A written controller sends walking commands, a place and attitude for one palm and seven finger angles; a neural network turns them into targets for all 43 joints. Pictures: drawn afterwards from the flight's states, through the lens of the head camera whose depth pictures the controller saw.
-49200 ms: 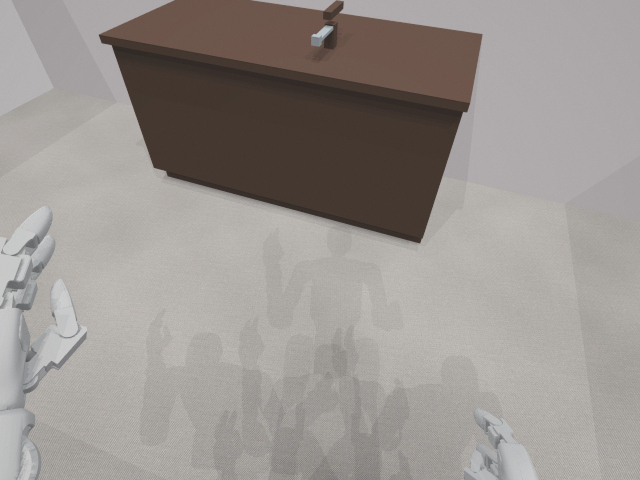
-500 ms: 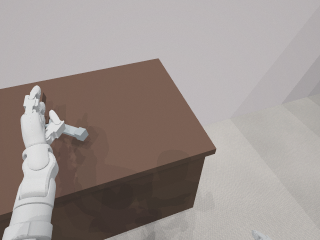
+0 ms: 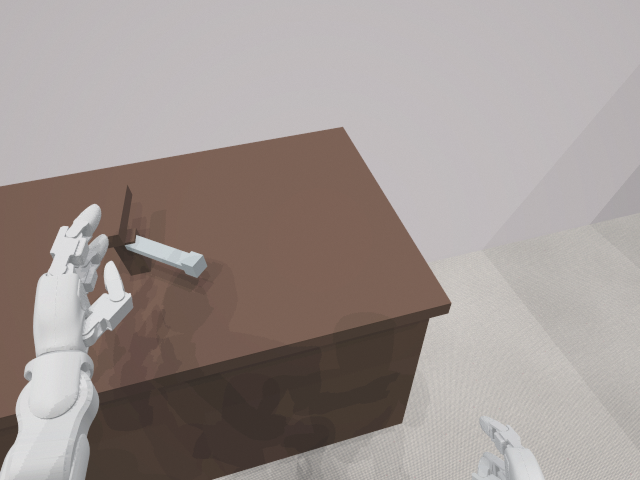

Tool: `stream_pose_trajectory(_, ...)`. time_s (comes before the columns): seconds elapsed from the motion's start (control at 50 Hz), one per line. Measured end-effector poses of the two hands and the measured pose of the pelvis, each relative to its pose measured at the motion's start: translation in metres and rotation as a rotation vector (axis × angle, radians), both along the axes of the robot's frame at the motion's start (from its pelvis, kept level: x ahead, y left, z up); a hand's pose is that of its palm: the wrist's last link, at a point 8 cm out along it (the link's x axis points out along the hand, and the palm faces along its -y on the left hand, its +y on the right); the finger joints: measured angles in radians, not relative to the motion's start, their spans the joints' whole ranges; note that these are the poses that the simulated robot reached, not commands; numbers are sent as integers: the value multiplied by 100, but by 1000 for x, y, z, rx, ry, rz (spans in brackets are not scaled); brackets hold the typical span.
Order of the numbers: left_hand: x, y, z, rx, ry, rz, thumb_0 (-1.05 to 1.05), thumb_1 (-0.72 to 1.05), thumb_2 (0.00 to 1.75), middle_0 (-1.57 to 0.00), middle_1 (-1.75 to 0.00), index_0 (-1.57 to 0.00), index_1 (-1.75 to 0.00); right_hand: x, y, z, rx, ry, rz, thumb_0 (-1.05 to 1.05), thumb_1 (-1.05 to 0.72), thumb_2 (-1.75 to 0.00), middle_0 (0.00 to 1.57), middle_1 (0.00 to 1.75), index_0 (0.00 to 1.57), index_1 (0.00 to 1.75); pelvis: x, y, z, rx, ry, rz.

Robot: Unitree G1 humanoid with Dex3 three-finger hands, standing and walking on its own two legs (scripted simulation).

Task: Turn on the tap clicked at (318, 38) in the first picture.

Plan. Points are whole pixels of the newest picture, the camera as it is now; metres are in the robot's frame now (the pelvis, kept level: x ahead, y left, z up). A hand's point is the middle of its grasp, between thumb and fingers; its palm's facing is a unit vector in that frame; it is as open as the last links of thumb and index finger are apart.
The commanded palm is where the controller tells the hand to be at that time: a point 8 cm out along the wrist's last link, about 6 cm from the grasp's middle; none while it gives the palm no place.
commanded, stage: draw the hand back beside the body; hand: left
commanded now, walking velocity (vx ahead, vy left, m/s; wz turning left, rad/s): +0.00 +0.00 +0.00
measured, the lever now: (194, 264) +0.42 +0.27 +0.01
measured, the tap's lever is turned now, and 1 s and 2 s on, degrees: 51 51 51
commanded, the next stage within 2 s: step back with the hand held close in 0.56 s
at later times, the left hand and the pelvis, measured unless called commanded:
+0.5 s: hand (92, 346) +0.19 +0.24 +0.16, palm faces +0.43 -0.83 -0.35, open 7.4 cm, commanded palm +0.15 +0.28 +0.17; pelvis +0.00 +0.00 +0.00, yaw +1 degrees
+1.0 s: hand (100, 346) +0.19 +0.24 +0.15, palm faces +0.31 -0.85 -0.43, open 7.4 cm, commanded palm +0.15 +0.29 +0.17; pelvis -0.02 +0.01 +0.00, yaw -2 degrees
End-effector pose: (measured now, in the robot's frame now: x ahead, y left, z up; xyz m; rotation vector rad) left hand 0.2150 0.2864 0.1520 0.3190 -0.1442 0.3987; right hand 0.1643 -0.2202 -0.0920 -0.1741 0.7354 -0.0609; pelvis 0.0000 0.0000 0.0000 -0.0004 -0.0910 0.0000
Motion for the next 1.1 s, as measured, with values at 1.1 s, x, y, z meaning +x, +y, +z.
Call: stream_pose_trajectory(1.1, -75, 4, 22, 212, 10, -91, 2, 89, 90, -22, -30, -21, -30, -44, -7, 6, -61, -1, -113, 1, -91, -90, 20, 30, 20, 30, -38, 18, -5, -4, 81, -30)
